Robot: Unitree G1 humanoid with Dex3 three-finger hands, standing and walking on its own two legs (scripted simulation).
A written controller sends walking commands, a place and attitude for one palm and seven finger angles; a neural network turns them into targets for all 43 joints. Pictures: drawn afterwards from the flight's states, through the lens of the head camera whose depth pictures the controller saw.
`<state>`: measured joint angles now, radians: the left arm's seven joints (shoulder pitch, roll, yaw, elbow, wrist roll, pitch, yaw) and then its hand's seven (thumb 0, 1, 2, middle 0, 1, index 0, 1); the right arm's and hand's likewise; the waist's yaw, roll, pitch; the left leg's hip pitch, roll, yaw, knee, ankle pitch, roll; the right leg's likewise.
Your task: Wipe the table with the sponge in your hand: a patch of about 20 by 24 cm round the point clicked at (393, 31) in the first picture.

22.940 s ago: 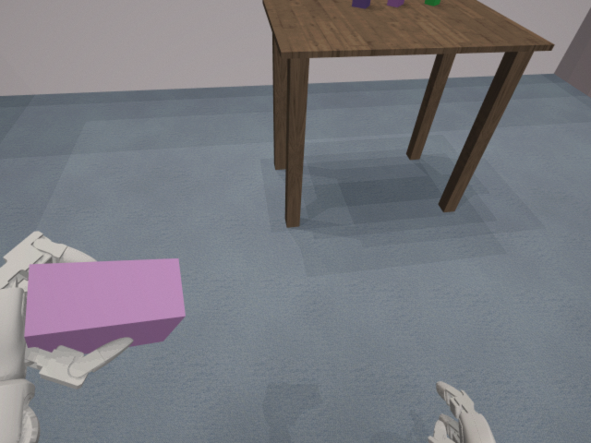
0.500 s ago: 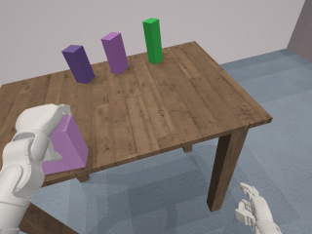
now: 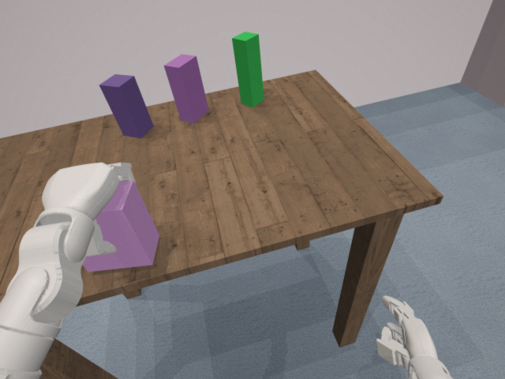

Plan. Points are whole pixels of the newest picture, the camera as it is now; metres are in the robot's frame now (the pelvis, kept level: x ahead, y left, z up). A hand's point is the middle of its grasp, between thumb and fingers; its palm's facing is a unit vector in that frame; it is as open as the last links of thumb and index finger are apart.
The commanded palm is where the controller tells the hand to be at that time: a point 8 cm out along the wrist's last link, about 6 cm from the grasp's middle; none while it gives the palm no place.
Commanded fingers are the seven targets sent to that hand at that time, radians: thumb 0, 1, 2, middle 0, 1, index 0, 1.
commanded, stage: move the sponge above the wiping area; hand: left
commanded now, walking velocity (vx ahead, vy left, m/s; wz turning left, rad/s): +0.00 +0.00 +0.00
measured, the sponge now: (115, 237) +0.27 +0.28 +0.10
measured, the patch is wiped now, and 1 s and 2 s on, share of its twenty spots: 0.10 0.10 0.25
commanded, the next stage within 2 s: lower the sponge onto the table in 0.18 s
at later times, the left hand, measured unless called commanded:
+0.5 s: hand (93, 212) +0.27 +0.28 +0.17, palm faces +0.05 +0.00 -1.00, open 10.4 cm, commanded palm +0.24 +0.30 +0.26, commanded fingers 0.00 0.10 1.30 -1.20 -1.60 -1.20 -1.60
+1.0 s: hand (86, 203) +0.28 +0.30 +0.17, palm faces +0.11 -0.02 -0.99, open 10.4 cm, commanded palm +0.24 +0.30 +0.24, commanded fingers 0.00 0.10 1.30 -1.20 -1.60 -1.20 -1.60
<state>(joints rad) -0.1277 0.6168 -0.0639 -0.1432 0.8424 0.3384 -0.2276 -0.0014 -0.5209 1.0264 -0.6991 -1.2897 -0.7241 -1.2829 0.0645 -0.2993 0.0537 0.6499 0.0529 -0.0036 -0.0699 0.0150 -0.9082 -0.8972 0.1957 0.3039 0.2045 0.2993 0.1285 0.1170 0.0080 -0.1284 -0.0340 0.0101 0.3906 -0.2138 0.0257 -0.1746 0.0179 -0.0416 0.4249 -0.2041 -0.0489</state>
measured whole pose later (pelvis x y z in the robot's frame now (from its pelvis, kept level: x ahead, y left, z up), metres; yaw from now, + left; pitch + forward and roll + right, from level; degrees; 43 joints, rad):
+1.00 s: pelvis +0.00 -0.01 +0.00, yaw +0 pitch -3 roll +1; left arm -0.16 0.64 0.01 -0.05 0.83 0.29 -0.13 0.00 -0.52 1.03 -0.70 -1.29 -0.72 -1.29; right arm 0.07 -0.28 0.05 0.68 0.06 0.00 -0.07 0.01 -0.91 -0.90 0.20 0.30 0.20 0.30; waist 0.13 0.11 0.02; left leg -0.12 -0.02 0.01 0.40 -0.22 0.01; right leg -0.16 0.04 -0.04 0.41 -0.19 -0.06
